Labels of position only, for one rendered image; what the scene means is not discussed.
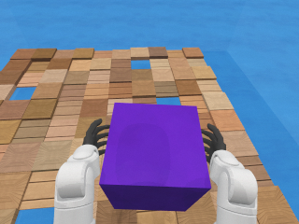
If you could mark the left robot forearm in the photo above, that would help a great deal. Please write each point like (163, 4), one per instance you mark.
(74, 187)

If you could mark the carton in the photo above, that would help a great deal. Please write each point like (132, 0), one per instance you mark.
(155, 158)

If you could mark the right robot hand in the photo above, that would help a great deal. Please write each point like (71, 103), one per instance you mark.
(216, 143)

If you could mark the right robot forearm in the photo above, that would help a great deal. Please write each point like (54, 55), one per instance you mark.
(237, 192)

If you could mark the left robot hand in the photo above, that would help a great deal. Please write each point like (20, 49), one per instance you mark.
(92, 135)

